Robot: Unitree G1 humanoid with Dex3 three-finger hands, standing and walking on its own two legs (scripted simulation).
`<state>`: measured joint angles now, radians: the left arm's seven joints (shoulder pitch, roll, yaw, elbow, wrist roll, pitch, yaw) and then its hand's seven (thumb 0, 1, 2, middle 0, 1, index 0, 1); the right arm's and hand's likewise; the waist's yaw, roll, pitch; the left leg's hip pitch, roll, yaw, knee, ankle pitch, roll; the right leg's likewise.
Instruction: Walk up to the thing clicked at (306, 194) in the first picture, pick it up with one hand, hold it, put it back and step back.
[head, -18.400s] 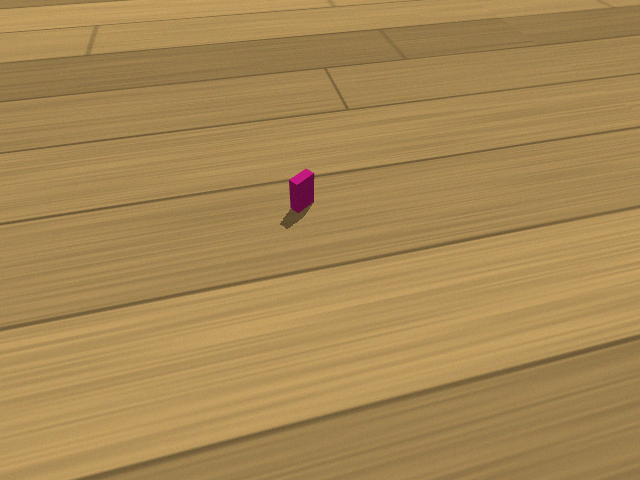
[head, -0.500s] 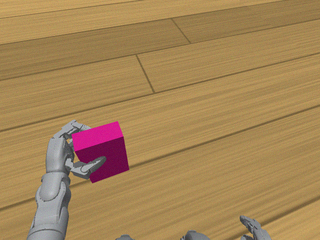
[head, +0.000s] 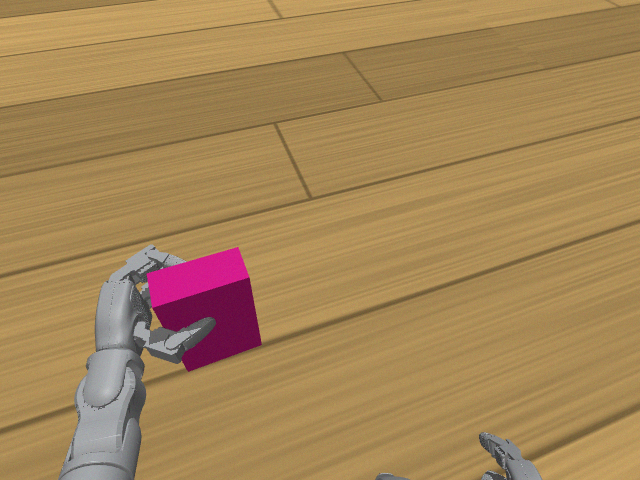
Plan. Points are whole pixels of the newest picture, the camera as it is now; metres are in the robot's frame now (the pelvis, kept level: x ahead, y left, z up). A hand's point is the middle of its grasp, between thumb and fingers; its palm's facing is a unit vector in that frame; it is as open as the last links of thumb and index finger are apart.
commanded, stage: hold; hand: left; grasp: from the side
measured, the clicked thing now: (211, 313) +0.33 +0.14 +0.01
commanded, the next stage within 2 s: none
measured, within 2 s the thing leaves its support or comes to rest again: neither
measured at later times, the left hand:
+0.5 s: hand (169, 312) +0.31 +0.18 +0.05, palm faces +0.08 -1.00 -0.02, open 9.3 cm
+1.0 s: hand (166, 315) +0.31 +0.18 +0.06, palm faces +0.08 -1.00 -0.03, open 9.3 cm
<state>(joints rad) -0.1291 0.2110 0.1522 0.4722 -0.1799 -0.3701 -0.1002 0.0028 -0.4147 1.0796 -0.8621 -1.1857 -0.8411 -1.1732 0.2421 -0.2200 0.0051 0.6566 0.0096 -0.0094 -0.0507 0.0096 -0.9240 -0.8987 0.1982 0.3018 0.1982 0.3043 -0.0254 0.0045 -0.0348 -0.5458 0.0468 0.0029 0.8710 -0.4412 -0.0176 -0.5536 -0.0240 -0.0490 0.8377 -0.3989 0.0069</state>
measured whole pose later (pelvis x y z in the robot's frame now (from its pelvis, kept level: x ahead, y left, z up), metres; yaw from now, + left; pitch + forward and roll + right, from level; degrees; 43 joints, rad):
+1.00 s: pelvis -0.01 +0.00 +0.01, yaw +0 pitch +4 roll -1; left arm -0.12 0.21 0.15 0.48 -0.17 -0.38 -0.10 0.00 -0.41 1.08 -0.85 -1.19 -0.83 -1.18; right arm 0.23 -0.22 0.00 0.68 0.01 -0.04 -0.04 0.01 -0.92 -0.90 0.20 0.30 0.20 0.30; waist -0.02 0.00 -0.01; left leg -0.47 0.04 0.01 0.80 -0.40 -0.01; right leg -0.48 -0.03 -0.05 0.77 -0.35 0.01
